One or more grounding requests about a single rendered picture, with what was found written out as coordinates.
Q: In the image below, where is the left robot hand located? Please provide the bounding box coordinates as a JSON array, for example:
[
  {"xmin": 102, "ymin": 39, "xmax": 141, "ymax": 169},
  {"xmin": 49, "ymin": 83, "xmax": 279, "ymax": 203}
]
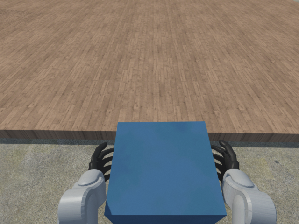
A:
[{"xmin": 88, "ymin": 142, "xmax": 114, "ymax": 182}]

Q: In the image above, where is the robot right forearm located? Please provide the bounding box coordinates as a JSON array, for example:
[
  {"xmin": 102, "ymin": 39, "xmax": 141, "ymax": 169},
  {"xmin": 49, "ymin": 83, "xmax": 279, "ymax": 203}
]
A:
[{"xmin": 221, "ymin": 169, "xmax": 277, "ymax": 224}]

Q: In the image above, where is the carton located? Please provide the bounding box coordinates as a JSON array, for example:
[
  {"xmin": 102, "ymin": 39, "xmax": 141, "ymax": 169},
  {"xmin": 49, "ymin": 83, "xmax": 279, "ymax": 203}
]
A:
[{"xmin": 104, "ymin": 121, "xmax": 227, "ymax": 224}]

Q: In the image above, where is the right robot hand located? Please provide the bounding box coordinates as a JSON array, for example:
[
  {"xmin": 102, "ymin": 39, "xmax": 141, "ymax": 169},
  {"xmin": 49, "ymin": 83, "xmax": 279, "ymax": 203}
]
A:
[{"xmin": 211, "ymin": 140, "xmax": 239, "ymax": 183}]

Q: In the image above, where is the robot left forearm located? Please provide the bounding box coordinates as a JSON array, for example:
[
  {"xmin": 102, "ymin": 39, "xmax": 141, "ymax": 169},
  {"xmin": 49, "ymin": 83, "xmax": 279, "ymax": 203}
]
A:
[{"xmin": 57, "ymin": 169, "xmax": 107, "ymax": 224}]

